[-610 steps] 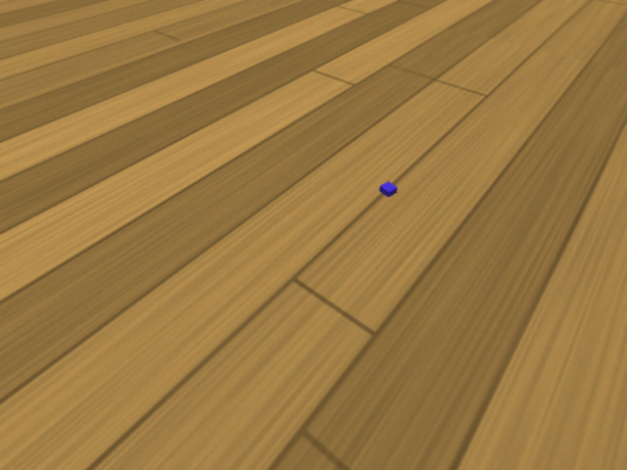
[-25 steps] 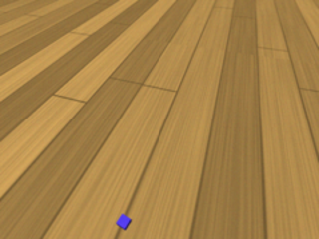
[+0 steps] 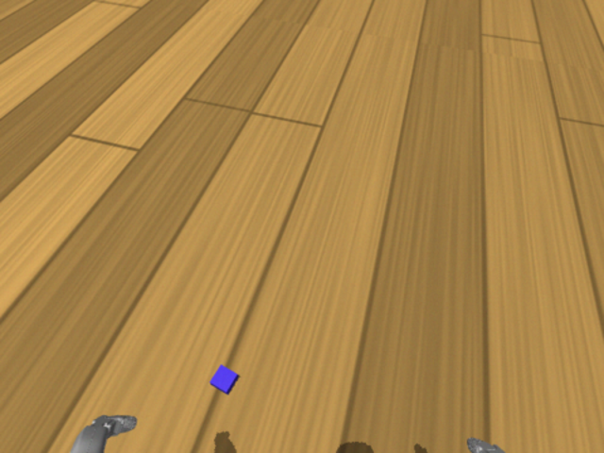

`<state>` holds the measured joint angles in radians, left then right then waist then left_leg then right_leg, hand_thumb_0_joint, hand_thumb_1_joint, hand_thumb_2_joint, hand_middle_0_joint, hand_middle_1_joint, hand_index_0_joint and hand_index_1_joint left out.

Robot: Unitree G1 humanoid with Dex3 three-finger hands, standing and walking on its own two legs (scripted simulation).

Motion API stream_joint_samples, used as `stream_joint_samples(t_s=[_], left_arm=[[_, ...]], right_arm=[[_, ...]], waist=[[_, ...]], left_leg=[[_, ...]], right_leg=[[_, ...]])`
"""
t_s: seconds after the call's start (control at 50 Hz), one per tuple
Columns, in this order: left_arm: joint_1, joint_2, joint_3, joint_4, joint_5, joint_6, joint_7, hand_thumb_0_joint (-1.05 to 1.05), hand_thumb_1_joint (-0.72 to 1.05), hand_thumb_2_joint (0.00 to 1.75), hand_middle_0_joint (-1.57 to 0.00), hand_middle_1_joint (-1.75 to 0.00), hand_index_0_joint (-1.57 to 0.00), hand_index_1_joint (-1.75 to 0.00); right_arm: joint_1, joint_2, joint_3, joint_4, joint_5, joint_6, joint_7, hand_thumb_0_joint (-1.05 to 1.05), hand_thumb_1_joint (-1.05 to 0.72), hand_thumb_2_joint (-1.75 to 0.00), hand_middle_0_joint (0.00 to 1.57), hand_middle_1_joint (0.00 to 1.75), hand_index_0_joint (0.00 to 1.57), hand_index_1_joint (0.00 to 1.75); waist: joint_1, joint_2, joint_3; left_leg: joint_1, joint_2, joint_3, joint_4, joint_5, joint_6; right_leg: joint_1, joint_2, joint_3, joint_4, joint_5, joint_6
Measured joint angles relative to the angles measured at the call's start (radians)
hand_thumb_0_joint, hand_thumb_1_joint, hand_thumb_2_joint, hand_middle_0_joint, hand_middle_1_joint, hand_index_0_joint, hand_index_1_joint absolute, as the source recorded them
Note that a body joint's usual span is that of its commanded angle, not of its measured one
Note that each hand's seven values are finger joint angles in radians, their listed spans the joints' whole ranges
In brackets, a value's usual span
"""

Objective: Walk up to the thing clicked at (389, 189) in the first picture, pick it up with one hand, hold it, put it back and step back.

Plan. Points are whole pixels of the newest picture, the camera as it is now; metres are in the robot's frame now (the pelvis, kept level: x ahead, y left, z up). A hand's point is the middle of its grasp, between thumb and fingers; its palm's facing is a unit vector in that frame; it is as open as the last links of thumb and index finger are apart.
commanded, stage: rise first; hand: left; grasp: from above
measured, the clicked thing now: (224, 379) +0.42 +0.23 -0.74
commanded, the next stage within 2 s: none
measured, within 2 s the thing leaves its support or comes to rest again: neither
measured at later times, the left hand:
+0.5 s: hand out of the picture +0.14 +0.27 -0.23, palm faces -0.08 -0.80 -0.59, open 14.0 cm
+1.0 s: hand (165, 433) +0.23 +0.30 -0.43, palm faces -0.17 -0.37 -0.91, open 13.9 cm
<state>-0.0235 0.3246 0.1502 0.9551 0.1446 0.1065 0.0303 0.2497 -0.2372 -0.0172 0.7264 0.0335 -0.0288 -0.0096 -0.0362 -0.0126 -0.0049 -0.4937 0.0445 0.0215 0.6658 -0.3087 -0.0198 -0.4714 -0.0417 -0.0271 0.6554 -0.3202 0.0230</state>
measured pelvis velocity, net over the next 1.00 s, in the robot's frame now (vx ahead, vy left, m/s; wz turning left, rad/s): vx -0.07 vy -0.01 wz -0.03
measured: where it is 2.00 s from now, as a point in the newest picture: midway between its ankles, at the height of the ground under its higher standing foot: outside the picture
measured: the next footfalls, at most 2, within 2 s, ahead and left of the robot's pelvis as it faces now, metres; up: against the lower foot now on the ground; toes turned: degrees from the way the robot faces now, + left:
none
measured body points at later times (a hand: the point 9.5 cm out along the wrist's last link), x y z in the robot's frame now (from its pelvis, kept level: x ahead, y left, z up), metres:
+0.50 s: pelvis +0.00 +0.00 -0.07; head +0.10 +0.02 +0.37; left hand +0.14 +0.31 -0.19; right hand +0.17 -0.24 -0.17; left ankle +0.01 +0.13 -0.72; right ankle +0.00 -0.14 -0.72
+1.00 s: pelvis -0.07 -0.01 -0.26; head +0.12 +0.02 +0.15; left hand +0.24 +0.31 -0.38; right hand +0.08 -0.27 -0.39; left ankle +0.01 +0.13 -0.72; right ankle +0.00 -0.14 -0.72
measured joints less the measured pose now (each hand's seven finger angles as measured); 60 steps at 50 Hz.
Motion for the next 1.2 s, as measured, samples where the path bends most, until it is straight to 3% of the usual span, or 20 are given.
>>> stream_joint_samples(t_s=[0.12, 0.24, 0.42, 0.56, 0.7, 0.86, 0.94, 1.02, 1.1, 1.2], left_arm=[[0.05, -0.022, 0.016, -0.082, 0.045, 0.067, 0.041, 0.0, -0.19, 0.82, -0.29, -0.84, -0.3, -0.84], [0.1, -0.034, 0.022, -0.207, 0.085, 0.106, 0.083, 0.0, -0.39, 0.87, -0.25, -0.91, -0.25, -0.92], [0.14, -0.053, 0.009, -0.326, 0.125, 0.197, 0.13, 0.0, -0.52, 0.95, -0.16, -1.0, -0.15, -1.01], [0.117, -0.058, -0.004, -0.32, 0.187, 0.226, 0.188, 0.0, -0.54, 0.98, -0.13, -1.01, -0.11, -1.03], [-0.042, -0.042, -0.018, -0.147, 0.314, 0.203, 0.3, 0.0, -0.56, 1.01, -0.11, -0.99, -0.09, -1.02], [-0.314, -0.034, 0.0, 0.07, 0.431, 0.226, 0.506, 0.0, -0.52, 1.01, -0.14, -0.95, -0.11, -0.99], [-0.468, -0.013, 0.042, 0.197, 0.439, 0.264, 0.608, 0.0, -0.51, 1.02, -0.14, -0.96, -0.11, -1.0], [-0.595, 0.022, 0.09, 0.294, 0.43, 0.293, 0.668, 0.0, -0.51, 1.03, -0.14, -0.96, -0.11, -1.0], [-0.683, 0.063, 0.117, 0.363, 0.414, 0.313, 0.691, 0.0, -0.48, 1.02, -0.18, -0.92, -0.14, -0.96], [-0.754, 0.104, 0.141, 0.416, 0.402, 0.325, 0.681, 0.0, -0.43, 0.99, -0.23, -0.86, -0.19, -0.91]], right_arm=[[0.01, -0.001, -0.006, -0.054, -0.01, -0.03, 0.007, 0.01, -0.98, -0.92, 0.2, 0.3, 0.21, 0.29], [-0.016, -0.002, -0.015, -0.081, -0.022, -0.057, -0.007, 0.01, -0.97, -0.92, 0.2, 0.3, 0.21, 0.29], [-0.071, 0.015, -0.01, -0.105, -0.038, -0.067, -0.042, 0.01, -0.93, -0.91, 0.2, 0.3, 0.21, 0.29], [-0.098, 0.022, -0.003, -0.107, -0.044, -0.075, -0.056, 0.01, -0.91, -0.9, 0.2, 0.3, 0.21, 0.29], [-0.128, 0.004, -0.002, -0.063, -0.051, -0.1, -0.052, 0.01, -0.89, -0.9, 0.2, 0.3, 0.21, 0.29], [-0.187, -0.014, 0.001, 0.039, -0.081, -0.117, -0.014, 0.01, -0.9, -0.9, 0.2, 0.3, 0.21, 0.29], [-0.207, -0.011, 0.004, 0.073, -0.112, -0.136, 0.017, 0.01, -0.9, -0.9, 0.2, 0.3, 0.21, 0.29], [-0.216, -0.004, 0.003, 0.106, -0.145, -0.15, 0.056, 0.01, -0.9, -0.9, 0.2, 0.3, 0.21, 0.29], [-0.221, 0.0, -0.004, 0.14, -0.167, -0.157, 0.104, 0.01, -0.9, -0.9, 0.2, 0.3, 0.21, 0.29], [-0.212, -0.005, -0.001, 0.177, -0.173, -0.17, 0.157, 0.01, -0.9, -0.9, 0.2, 0.3, 0.21, 0.29]], waist=[[0.002, 0.004, -0.04], [0.015, 0.003, -0.065], [0.02, 0.012, -0.099], [0.024, 0.013, -0.125], [0.027, 0.01, -0.175], [0.009, 0.005, -0.211], [-0.012, 0.004, -0.207], [-0.036, 0.003, -0.198], [-0.059, 0.01, -0.182], [-0.081, 0.024, -0.159]], left_leg=[[-0.141, 0.003, -0.004, 0.152, -0.07, 0.003], [-0.276, 0.005, -0.014, 0.307, -0.14, 0.003], [-0.403, 0.01, -0.032, 0.431, -0.191, 0.002], [-0.516, 0.008, -0.044, 0.528, -0.223, 0.0], [-0.751, 0.005, -0.053, 0.72, -0.276, -0.003], [-1.082, 0.011, -0.072, 0.988, -0.324, -0.014], [-1.227, 0.016, -0.089, 1.108, -0.331, -0.02], [-1.353, 0.02, -0.103, 1.218, -0.332, -0.024], [-1.458, 0.021, -0.113, 1.317, -0.329, -0.023], [-1.563, 0.021, -0.118, 1.417, -0.324, -0.013]], right_leg=[[-0.138, -0.001, 0.003, 0.146, -0.067, 0.004], [-0.268, -0.002, 0.002, 0.296, -0.136, 0.006], [-0.384, 0.001, -0.008, 0.408, -0.185, 0.005], [-0.492, -0.002, -0.014, 0.505, -0.22, 0.002], [-0.729, -0.006, -0.009, 0.708, -0.282, -0.001], [-1.062, 0.001, -0.005, 0.982, -0.335, -0.008], [-1.207, 0.009, -0.01, 1.101, -0.341, -0.015], [-1.333, 0.017, -0.013, 1.208, -0.338, -0.018], [-1.437, 0.023, -0.012, 1.301, -0.331, -0.015], [-1.538, 0.029, -0.005, 1.392, -0.32, -0.003]])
